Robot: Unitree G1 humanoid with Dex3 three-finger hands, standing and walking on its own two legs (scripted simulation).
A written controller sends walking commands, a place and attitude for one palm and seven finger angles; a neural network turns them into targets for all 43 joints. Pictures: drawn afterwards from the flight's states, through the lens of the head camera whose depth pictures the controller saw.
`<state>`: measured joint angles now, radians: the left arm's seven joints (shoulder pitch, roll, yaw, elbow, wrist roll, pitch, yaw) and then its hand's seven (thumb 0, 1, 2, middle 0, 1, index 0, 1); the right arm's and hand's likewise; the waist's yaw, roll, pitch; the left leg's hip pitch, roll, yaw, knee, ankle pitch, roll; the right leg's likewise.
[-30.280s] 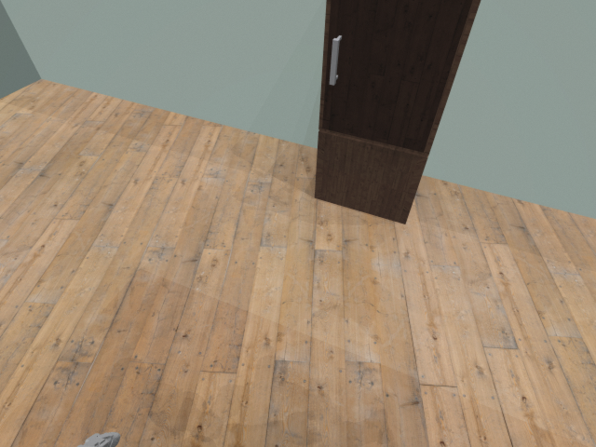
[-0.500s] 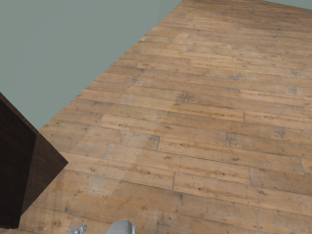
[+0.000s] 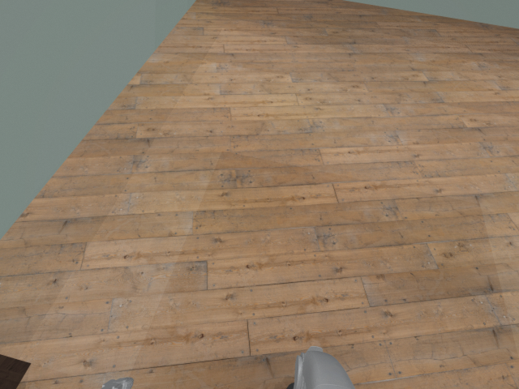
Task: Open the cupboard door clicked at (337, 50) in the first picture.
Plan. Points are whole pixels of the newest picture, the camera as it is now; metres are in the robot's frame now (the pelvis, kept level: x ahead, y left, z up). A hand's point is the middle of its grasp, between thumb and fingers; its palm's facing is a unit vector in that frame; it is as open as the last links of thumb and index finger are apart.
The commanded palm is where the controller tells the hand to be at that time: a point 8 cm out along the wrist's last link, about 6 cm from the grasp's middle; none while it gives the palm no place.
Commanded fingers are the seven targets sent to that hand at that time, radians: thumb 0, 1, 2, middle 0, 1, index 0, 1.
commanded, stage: walk to a spot facing it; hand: left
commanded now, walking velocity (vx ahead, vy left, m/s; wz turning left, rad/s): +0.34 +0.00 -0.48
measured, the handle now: out of the picture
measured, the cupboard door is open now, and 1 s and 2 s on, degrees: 42 42 42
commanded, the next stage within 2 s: turn to face it in 0.94 s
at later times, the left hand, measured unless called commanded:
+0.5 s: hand (212, 304) +0.28 +0.10 -0.16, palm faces -0.12 -0.97 -0.23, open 7.2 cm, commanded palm none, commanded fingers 0.00 0.90 0.90 -0.20 -0.30 -0.20 -0.30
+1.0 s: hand (246, 185) +0.59 +0.06 -0.17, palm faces -0.23 -0.96 -0.18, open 7.3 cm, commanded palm none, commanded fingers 0.00 0.90 0.90 -0.20 -0.30 -0.20 -0.30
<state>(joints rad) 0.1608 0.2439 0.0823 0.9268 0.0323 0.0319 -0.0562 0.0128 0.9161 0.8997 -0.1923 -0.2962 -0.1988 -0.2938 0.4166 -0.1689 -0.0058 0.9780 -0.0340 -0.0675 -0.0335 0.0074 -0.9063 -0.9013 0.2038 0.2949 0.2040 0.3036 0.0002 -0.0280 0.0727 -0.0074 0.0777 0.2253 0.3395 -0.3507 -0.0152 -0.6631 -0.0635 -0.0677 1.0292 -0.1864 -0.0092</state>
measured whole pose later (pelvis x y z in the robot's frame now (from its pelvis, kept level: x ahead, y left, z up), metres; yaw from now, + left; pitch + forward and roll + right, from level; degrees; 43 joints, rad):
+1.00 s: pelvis +0.50 -0.10 +0.00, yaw -18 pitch +0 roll +0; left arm 0.24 0.18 0.07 1.02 0.03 -0.01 -0.01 0.01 0.93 0.90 -0.20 -0.30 -0.20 -0.29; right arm 0.34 -0.16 -0.03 1.08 -0.02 -0.07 -0.03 0.01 -0.93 -0.90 0.20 0.29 0.20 0.30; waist 0.03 -0.03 0.06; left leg -0.10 0.00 0.20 0.37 -0.28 0.05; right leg -0.64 -0.11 -0.01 1.06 -0.15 -0.01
